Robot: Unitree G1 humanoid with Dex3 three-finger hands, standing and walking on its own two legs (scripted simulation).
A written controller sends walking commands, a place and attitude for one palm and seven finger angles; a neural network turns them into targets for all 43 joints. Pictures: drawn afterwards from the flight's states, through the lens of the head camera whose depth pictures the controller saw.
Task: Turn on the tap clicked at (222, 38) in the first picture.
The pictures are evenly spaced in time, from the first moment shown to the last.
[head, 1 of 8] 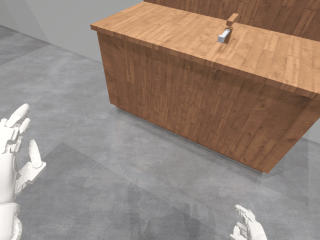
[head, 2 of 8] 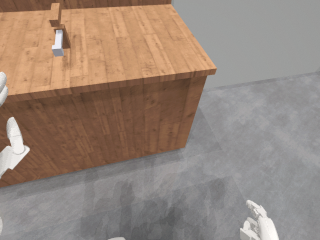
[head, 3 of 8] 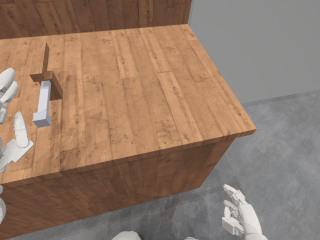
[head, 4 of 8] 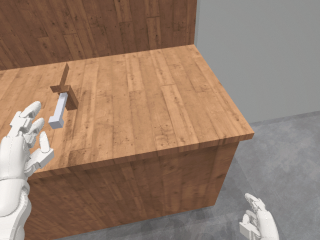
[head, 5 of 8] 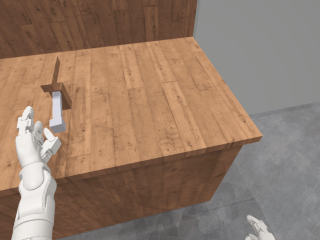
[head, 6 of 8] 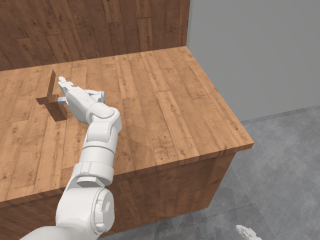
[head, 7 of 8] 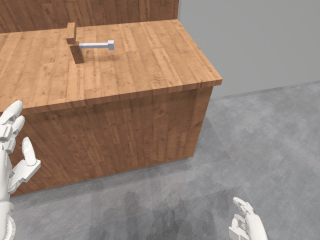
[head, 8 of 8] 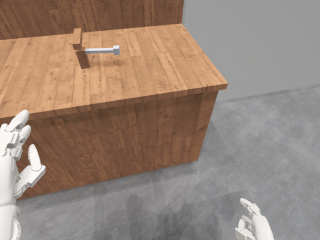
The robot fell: no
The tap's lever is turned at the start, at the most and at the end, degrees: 0 81 81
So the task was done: yes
